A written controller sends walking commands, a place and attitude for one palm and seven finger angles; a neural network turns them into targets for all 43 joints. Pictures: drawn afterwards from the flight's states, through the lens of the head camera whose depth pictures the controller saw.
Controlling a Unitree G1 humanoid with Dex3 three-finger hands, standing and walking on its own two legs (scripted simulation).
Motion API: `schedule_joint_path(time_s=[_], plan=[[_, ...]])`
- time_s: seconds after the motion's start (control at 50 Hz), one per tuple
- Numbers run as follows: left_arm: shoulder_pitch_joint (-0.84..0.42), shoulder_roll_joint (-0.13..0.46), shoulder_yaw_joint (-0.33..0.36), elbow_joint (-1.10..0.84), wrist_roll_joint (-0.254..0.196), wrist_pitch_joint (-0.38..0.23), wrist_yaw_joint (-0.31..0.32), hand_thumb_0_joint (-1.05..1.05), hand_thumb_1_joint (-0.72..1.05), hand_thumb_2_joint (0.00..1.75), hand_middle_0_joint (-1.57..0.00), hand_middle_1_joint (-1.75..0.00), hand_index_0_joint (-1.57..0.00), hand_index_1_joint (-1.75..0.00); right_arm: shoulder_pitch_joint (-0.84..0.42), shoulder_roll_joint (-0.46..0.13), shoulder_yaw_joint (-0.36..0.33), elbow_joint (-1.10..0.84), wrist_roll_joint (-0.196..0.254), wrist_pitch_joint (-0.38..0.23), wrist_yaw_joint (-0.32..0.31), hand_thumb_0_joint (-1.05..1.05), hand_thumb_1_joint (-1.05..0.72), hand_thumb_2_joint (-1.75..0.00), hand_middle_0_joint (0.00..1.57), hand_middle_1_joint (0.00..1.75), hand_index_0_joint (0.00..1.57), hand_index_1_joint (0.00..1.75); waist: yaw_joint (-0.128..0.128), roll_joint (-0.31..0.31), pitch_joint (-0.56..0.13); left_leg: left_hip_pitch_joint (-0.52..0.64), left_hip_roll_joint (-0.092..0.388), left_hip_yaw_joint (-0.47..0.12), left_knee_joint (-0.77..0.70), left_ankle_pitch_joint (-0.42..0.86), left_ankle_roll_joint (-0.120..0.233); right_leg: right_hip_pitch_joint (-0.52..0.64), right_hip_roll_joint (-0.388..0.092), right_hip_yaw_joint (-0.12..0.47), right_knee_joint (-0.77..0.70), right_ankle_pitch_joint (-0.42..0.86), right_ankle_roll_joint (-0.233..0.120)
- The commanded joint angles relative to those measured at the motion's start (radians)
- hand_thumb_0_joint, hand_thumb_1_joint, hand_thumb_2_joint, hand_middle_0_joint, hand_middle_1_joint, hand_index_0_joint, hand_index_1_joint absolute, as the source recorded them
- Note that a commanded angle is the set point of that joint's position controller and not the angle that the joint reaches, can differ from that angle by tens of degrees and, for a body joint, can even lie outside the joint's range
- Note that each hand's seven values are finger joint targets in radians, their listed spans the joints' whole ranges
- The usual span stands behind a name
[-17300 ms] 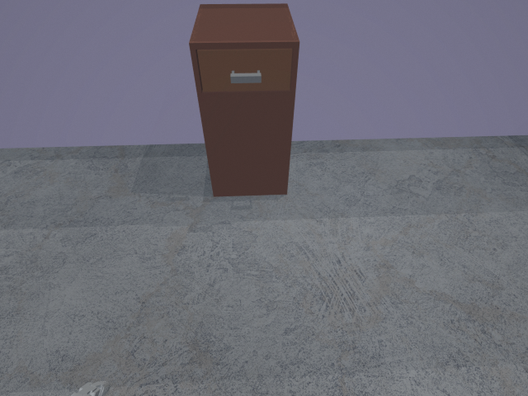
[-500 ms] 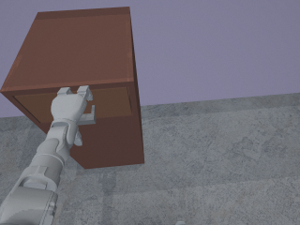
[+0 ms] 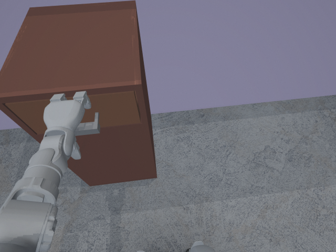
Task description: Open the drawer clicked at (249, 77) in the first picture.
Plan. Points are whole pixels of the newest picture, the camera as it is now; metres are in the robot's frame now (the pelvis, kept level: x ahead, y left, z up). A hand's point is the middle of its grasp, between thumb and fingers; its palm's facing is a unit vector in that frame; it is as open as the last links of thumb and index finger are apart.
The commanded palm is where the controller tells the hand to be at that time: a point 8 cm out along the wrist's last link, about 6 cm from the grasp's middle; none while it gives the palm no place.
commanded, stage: re-aim the fingers above the handle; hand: left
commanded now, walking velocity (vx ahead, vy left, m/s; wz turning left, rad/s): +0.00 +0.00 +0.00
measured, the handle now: (80, 123) +0.48 +0.26 -0.05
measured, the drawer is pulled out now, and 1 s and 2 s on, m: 0.00 0.00 0.00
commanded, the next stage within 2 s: lower the fingers behind the handle in 1.34 s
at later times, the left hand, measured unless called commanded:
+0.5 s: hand (75, 125) +0.44 +0.25 +0.00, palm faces -0.05 -0.03 -1.00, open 13.7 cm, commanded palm +0.42 +0.24 +0.07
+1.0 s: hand (69, 128) +0.42 +0.26 +0.01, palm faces -0.04 -0.03 -1.00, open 13.8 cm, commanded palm +0.41 +0.25 +0.07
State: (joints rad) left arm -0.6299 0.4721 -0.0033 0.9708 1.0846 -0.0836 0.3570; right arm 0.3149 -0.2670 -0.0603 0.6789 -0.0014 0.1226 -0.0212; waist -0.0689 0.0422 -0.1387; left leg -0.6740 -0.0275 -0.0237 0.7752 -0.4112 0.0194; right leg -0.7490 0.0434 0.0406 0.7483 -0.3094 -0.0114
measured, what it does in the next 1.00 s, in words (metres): stands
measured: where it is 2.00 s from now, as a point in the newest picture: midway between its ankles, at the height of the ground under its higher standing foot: outside the picture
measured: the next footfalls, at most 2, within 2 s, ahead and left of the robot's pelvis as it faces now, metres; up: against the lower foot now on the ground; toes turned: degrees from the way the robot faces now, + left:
none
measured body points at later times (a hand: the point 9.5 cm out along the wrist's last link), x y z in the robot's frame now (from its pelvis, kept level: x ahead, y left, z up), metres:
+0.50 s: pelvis +0.00 +0.01 +0.00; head +0.09 +0.00 +0.44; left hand +0.43 +0.25 +0.06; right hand +0.06 -0.26 -0.14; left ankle -0.03 +0.11 -0.71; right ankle +0.02 -0.11 -0.71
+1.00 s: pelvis +0.01 +0.01 +0.00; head +0.09 +0.00 +0.45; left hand +0.42 +0.26 +0.06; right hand +0.08 -0.26 -0.13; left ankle -0.03 +0.11 -0.71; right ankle +0.02 -0.11 -0.71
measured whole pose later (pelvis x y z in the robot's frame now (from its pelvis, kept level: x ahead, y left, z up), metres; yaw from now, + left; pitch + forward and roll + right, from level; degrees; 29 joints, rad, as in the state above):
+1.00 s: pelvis +0.01 +0.01 +0.00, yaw +0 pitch +17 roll -1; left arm -0.54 0.44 -0.02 0.87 1.07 -0.07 0.37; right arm 0.29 -0.26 -0.07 0.68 0.00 0.13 -0.01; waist -0.04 0.05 -0.15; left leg -0.63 -0.03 -0.03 0.76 -0.43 0.03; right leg -0.70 0.04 0.04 0.73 -0.32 0.00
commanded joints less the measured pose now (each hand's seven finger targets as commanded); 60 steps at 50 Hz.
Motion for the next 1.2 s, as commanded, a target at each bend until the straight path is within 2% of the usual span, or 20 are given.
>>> schedule_joint_path(time_s=[0.0,0.04,0.08,0.12,0.22,0.24,0.34,0.36,0.48,0.5,0.52,0.6,0.66,0.7,0.8,0.92,0.96,1.06,1.1,1.18], plan=[[-0.441,0.257,0.057,-0.201,-0.003,-0.023,0.05,0.0,-0.5,0.3,-0.3,-1.2,-0.3,-1.2,0.09,-0.137,-0.047,-0.075,-0.004,-0.032,-0.01,0.0,-0.9,-0.9,0.2,0.3,0.2,0.3,-0.023,-0.002,-0.379,0.107,-0.014,0.036,-0.063,0.289,0.03,0.276,-0.004,-0.023,-0.068,0.228,-0.027],[-0.417,0.272,0.074,-0.189,-0.007,-0.024,0.053,0.0,-0.5,0.3,-0.3,-1.2,-0.3,-1.2,0.093,-0.138,-0.046,-0.071,-0.006,-0.031,-0.009,0.0,-0.9,-0.9,0.2,0.3,0.2,0.3,-0.014,-0.006,-0.395,0.101,-0.017,0.036,-0.056,0.301,0.03,0.285,-0.003,-0.023,-0.061,0.244,-0.028],[-0.454,0.24,0.048,-0.193,-0.008,-0.025,0.058,0.0,-0.5,0.3,-0.3,-1.2,-0.3,-1.2,0.096,-0.137,-0.048,-0.065,-0.011,-0.033,-0.008,0.0,-0.9,-0.9,0.2,0.3,0.2,0.3,-0.03,0.022,-0.383,0.114,-0.014,0.031,-0.048,0.326,0.027,0.256,-0.001,-0.031,-0.054,0.256,-0.032],[-0.44,0.272,0.078,-0.195,-0.002,-0.023,0.07,0.0,-0.5,0.3,-0.3,-1.2,-0.3,-1.2,0.103,-0.143,-0.049,-0.057,-0.014,-0.031,-0.003,0.0,-0.9,-0.9,0.2,0.3,0.2,0.3,-0.014,0.037,-0.411,0.138,-0.011,0.026,-0.043,0.359,0.023,0.25,0.001,-0.036,-0.04,0.262,-0.034],[-0.445,0.229,0.053,-0.191,-0.012,-0.005,0.081,0.0,-0.5,0.3,-0.3,-1.2,-0.3,-1.2,0.1,-0.14,-0.05,-0.055,-0.014,-0.026,0.002,0.0,-0.9,-0.9,0.2,0.3,0.2,0.3,-0.022,0.017,-0.394,0.147,-0.009,0.022,-0.046,0.37,0.021,0.245,0.003,-0.045,-0.046,0.263,-0.033],[-0.452,0.257,0.072,-0.192,-0.007,-0.002,0.083,0.0,-0.5,0.3,-0.3,-1.2,-0.3,-1.2,0.093,-0.142,-0.049,-0.053,-0.013,-0.024,0.003,0.0,-0.9,-0.9,0.2,0.3,0.2,0.3,-0.022,0.01,-0.399,0.149,-0.006,0.019,-0.049,0.368,0.02,0.242,0.003,-0.044,-0.048,0.259,-0.032],[-0.46,0.232,0.052,-0.207,-0.005,0.005,0.08,0.0,-0.5,0.3,-0.3,-1.2,-0.3,-1.2,0.088,-0.139,-0.046,-0.061,-0.012,-0.021,0.005,0.0,-0.9,-0.9,0.2,0.3,0.2,0.3,-0.02,0.021,-0.391,0.174,-0.002,0.01,-0.059,0.382,0.016,0.232,0.006,-0.051,-0.05,0.249,-0.034],[-0.445,0.196,0.029,-0.205,-0.007,0.006,0.078,0.0,-0.5,0.3,-0.3,-1.2,-0.3,-1.2,0.089,-0.135,-0.048,-0.065,-0.013,-0.022,0.006,0.0,-0.9,-0.9,0.2,0.3,0.2,0.3,-0.019,0.021,-0.385,0.18,-0.002,0.011,-0.059,0.389,0.016,0.234,0.006,-0.054,-0.05,0.25,-0.036],[-0.431,0.167,0.017,-0.232,-0.008,0.004,0.076,0.0,-0.5,0.3,-0.3,-1.2,-0.3,-1.2,0.083,-0.131,-0.05,-0.069,-0.016,-0.022,0.009,0.0,-0.9,-0.9,0.2,0.3,0.2,0.3,-0.016,0.032,-0.392,0.217,0.003,0.005,-0.057,0.443,0.009,0.232,0.008,-0.058,-0.051,0.271,-0.039],[-0.433,0.188,0.034,-0.237,-0.003,0.002,0.078,0.0,-0.5,0.3,-0.3,-1.2,-0.3,-1.2,0.085,-0.13,-0.05,-0.066,-0.014,-0.021,0.01,0.0,-0.9,-0.9,0.2,0.3,0.2,0.3,-0.009,0.027,-0.397,0.217,0.005,0.002,-0.06,0.445,0.007,0.234,0.007,-0.058,-0.047,0.27,-0.038],[-0.405,0.156,0.015,-0.224,-0.007,0.007,0.077,0.0,-0.5,0.3,-0.3,-1.2,-0.3,-1.2,0.083,-0.129,-0.052,-0.068,-0.015,-0.021,0.01,0.0,-0.9,-0.9,0.2,0.3,0.2,0.3,-0.012,0.019,-0.378,0.215,0.004,0.005,-0.058,0.444,0.008,0.231,0.008,-0.059,-0.05,0.27,-0.038],[-0.401,0.209,0.054,-0.236,-0.004,0.014,0.078,0.0,-0.5,0.3,-0.3,-1.2,-0.3,-1.2,0.079,-0.13,-0.048,-0.067,-0.014,-0.015,0.01,0.0,-0.9,-0.9,0.2,0.3,0.2,0.3,0.001,0.0,-0.402,0.19,-0.002,0.013,-0.064,0.438,0.014,0.283,0.005,-0.048,-0.051,0.306,-0.035],[-0.374,0.202,0.052,-0.234,-0.007,0.019,0.074,0.0,-0.5,0.3,-0.3,-1.2,-0.3,-1.2,0.073,-0.13,-0.049,-0.069,-0.013,-0.015,0.01,0.0,-0.9,-0.9,0.2,0.3,0.2,0.3,0.006,0.001,-0.377,0.181,-0.003,0.02,-0.066,0.44,0.015,0.293,0.003,-0.048,-0.053,0.318,-0.038],[-0.362,0.24,0.081,-0.246,-0.007,0.016,0.072,0.0,-0.5,0.3,-0.3,-1.2,-0.3,-1.2,0.069,-0.131,-0.046,-0.071,-0.014,-0.01,0.008,0.0,-0.9,-0.9,0.2,0.3,0.2,0.3,0.016,-0.006,-0.397,0.173,-0.005,0.023,-0.068,0.452,0.017,0.322,0.001,-0.04,-0.049,0.348,-0.036],[-0.282,0.248,0.096,-0.26,-0.012,0.011,0.064,0.0,-0.5,0.3,-0.3,-1.2,-0.3,-1.2,0.056,-0.127,-0.048,-0.08,-0.012,-0.006,0.006,0.0,-0.9,-0.9,0.2,0.3,0.2,0.3,0.032,0.0,-0.407,0.158,-0.01,0.038,-0.067,0.465,0.02,0.365,-0.002,-0.029,-0.049,0.396,-0.034],[-0.268,0.163,0.031,-0.302,-0.016,0.005,0.053,0.0,-0.5,0.3,-0.3,-1.2,-0.3,-1.2,0.052,-0.123,-0.058,-0.086,-0.006,-0.013,0.006,0.0,-0.9,-0.9,0.2,0.3,0.2,0.3,0.01,0.01,-0.38,0.209,-0.001,0.029,-0.065,0.493,0.016,0.32,0.003,-0.04,-0.06,0.376,-0.035],[-0.272,0.148,0.018,-0.28,-0.023,0.006,0.046,0.0,-0.5,0.3,-0.3,-1.2,-0.3,-1.2,0.056,-0.126,-0.058,-0.081,-0.003,-0.015,0.003,0.0,-0.9,-0.9,0.2,0.3,0.2,0.3,-0.003,-0.031,-0.343,0.194,-0.002,0.025,-0.069,0.452,0.017,0.306,0.004,-0.046,-0.069,0.345,-0.032],[-0.384,0.19,0.031,-0.296,-0.003,-0.008,0.063,0.0,-0.5,0.3,-0.3,-1.2,-0.3,-1.2,0.053,-0.127,-0.053,-0.073,-0.007,-0.019,-0.005,0.0,-0.9,-0.9,0.2,0.3,0.2,0.3,-0.009,0.016,-0.336,0.191,-0.008,0.019,-0.07,0.39,0.017,0.267,0.0,-0.043,-0.066,0.283,-0.037],[-0.448,0.197,0.031,-0.329,0.012,-0.015,0.079,0.0,-0.5,0.3,-0.3,-1.2,-0.3,-1.2,0.056,-0.123,-0.052,-0.07,-0.012,-0.022,-0.003,0.0,-0.9,-0.9,0.2,0.3,0.2,0.3,-0.009,0.075,-0.382,0.228,-0.006,0.008,-0.064,0.424,0.009,0.243,0.002,-0.05,-0.051,0.276,-0.04],[-0.415,0.2,0.059,-0.287,0.007,0.013,0.1,0.0,-0.5,0.3,-0.3,-1.2,-0.3,-1.2,0.059,-0.124,-0.051,-0.064,-0.021,-0.021,0.006,0.0,-0.9,-0.9,0.2,0.3,0.2,0.3,0.009,0.071,-0.427,0.242,-0.002,0.002,-0.045,0.522,-0.004,0.25,0.008,-0.061,-0.024,0.323,-0.044]])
